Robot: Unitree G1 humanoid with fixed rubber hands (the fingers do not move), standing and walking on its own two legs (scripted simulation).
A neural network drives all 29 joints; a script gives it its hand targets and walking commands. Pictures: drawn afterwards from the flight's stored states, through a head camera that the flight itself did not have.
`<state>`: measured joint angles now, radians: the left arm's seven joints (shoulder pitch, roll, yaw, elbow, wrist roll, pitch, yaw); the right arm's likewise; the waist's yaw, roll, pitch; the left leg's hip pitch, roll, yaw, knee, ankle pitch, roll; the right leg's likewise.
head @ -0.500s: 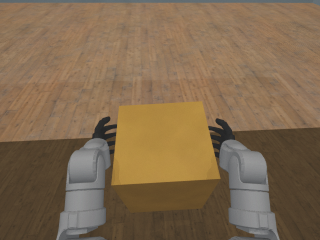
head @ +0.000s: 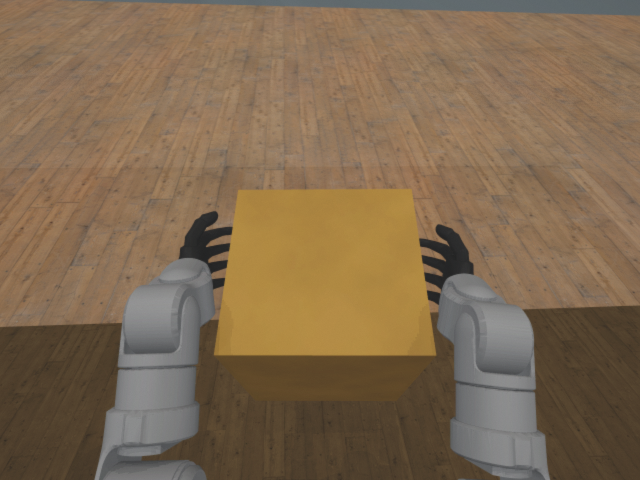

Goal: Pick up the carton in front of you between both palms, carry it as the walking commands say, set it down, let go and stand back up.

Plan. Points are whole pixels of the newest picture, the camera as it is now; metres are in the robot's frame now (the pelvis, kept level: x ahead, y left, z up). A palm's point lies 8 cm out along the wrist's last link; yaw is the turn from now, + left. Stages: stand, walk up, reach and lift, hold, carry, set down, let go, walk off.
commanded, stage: carry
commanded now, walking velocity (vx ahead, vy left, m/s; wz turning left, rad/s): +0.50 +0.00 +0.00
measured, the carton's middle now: (325, 306) +0.36 +0.01 +0.05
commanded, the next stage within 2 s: none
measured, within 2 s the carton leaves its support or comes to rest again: neither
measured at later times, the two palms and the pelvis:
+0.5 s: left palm (253, 164) +0.63 +0.15 +0.09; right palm (420, 172) +0.63 -0.15 +0.10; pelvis +0.30 +0.00 -0.03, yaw +2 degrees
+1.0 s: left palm (259, 112) +0.93 +0.19 +0.05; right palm (381, 116) +0.94 -0.11 +0.05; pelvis +0.60 +0.02 -0.07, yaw +0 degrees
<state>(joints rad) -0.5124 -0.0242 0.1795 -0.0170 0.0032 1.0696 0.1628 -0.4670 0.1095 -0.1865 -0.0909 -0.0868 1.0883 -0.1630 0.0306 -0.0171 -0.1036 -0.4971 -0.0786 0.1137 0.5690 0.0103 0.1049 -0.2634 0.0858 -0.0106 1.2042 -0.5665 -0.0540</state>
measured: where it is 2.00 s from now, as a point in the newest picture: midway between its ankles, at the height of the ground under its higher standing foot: (305, 279)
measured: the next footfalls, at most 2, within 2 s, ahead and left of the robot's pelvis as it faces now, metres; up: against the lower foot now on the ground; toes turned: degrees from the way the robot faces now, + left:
right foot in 0.50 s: +0.46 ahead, -0.04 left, -0.05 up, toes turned +0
left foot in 1.04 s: +0.79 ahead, +0.07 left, -0.11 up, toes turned +2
